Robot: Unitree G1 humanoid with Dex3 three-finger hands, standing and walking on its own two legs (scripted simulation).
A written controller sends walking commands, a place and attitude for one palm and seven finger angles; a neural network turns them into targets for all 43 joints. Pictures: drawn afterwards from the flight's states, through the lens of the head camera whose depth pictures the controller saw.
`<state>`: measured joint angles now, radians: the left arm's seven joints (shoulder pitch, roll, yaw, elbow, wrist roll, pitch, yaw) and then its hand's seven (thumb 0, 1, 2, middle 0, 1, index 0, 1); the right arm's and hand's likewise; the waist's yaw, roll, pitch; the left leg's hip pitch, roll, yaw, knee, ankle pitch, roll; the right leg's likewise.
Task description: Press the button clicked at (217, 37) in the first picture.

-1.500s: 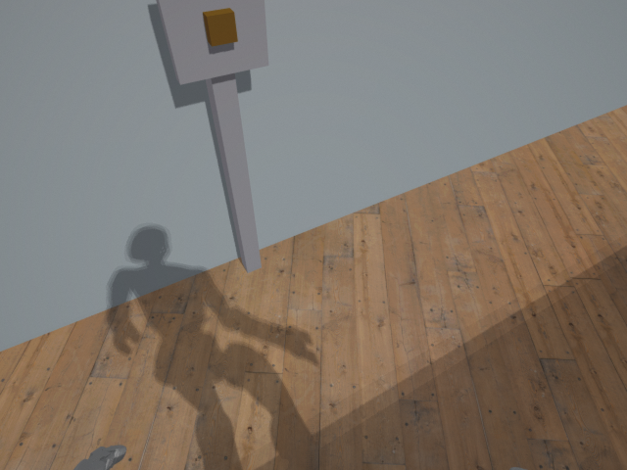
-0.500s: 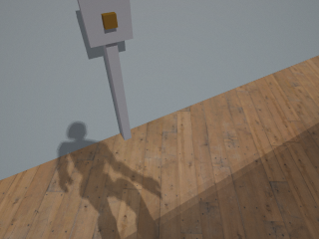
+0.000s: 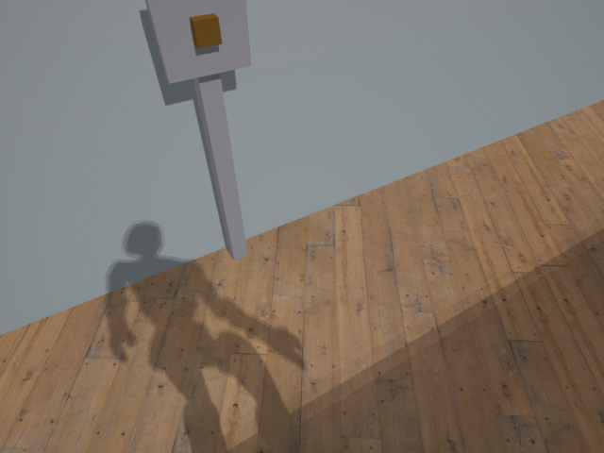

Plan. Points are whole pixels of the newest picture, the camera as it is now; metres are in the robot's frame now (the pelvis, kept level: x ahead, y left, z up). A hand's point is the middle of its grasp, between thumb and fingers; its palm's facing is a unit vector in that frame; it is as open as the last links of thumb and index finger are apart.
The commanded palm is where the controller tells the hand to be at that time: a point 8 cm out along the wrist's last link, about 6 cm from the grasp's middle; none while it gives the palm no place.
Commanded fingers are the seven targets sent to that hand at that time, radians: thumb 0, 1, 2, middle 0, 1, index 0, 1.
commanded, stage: look at it before walking up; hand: left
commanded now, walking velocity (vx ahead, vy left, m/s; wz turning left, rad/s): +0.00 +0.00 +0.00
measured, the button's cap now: (205, 30) +0.93 +0.28 +0.15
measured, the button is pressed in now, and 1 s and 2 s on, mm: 0 0 0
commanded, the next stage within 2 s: walk to a spot facing it in 0.34 s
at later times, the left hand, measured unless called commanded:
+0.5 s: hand out of the picture +0.08 +0.25 -0.15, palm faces -0.03 -0.94 -0.34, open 7.4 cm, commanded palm none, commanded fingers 0.00 0.90 0.90 -0.20 -0.30 -0.20 -0.30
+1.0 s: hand out of the picture +0.03 +0.15 -0.16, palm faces -0.16 -0.95 -0.25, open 7.4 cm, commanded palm none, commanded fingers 0.00 0.90 0.90 -0.20 -0.30 -0.20 -0.30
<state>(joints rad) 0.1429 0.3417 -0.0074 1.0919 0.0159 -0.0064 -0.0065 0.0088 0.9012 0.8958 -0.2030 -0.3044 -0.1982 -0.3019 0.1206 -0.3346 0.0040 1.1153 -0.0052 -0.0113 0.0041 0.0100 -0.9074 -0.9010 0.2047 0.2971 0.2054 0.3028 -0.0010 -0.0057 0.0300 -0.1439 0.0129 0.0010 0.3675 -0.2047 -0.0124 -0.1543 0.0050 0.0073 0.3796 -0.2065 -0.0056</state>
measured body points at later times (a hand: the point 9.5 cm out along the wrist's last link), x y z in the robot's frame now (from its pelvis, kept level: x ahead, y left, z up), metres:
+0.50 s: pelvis +0.01 +0.00 +0.00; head +0.01 +0.00 +0.45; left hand +0.08 +0.30 -0.13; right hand +0.09 -0.29 -0.13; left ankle +0.00 +0.13 -0.75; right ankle +0.00 -0.12 -0.75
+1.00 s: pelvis -0.02 -0.04 -0.01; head +0.01 -0.07 +0.44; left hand +0.04 +0.20 -0.14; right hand +0.00 -0.30 -0.17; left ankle -0.01 +0.12 -0.67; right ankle -0.02 -0.11 -0.75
